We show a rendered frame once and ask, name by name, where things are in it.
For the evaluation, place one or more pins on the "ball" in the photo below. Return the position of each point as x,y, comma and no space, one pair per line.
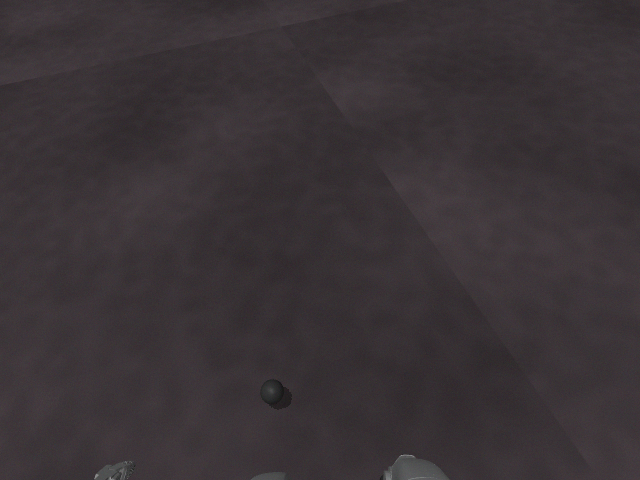
272,391

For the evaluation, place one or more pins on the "left robot hand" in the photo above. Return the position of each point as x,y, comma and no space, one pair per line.
120,471

